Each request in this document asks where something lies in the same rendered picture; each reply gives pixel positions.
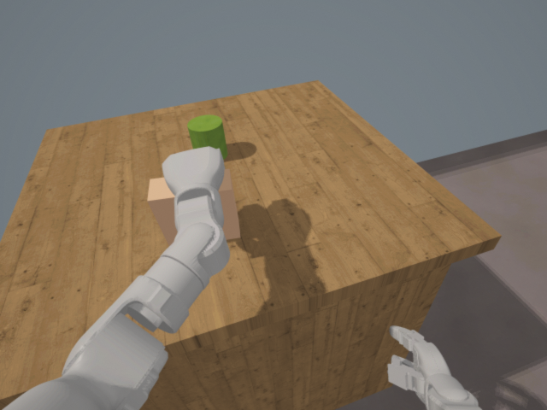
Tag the robot left forearm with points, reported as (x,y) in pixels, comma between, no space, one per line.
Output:
(161,298)

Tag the table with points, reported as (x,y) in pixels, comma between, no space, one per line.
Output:
(342,236)

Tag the sponge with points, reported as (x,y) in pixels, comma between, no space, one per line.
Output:
(161,201)

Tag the left robot upper arm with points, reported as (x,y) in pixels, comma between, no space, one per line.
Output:
(116,371)

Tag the left robot hand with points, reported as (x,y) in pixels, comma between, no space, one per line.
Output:
(195,166)

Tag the right robot hand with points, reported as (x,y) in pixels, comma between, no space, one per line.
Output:
(427,361)

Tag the robot right forearm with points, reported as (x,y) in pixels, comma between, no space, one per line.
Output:
(443,392)

